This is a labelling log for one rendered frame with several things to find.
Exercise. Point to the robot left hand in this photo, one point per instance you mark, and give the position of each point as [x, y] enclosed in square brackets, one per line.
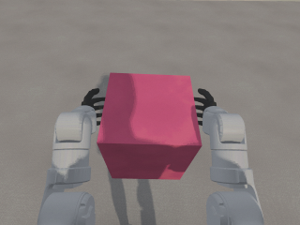
[89, 101]

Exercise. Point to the right robot upper arm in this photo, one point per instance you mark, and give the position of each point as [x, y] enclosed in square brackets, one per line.
[233, 208]

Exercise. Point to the right robot forearm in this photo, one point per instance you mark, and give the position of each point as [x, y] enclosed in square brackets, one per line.
[228, 142]

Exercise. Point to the left robot forearm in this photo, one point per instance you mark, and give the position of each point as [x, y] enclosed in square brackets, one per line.
[70, 156]

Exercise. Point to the left robot upper arm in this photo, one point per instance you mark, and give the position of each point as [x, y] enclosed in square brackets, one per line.
[68, 208]

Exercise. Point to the carton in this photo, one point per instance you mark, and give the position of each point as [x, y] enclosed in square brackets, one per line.
[149, 126]

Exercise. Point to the robot right hand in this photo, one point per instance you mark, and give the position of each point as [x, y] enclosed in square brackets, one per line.
[208, 101]

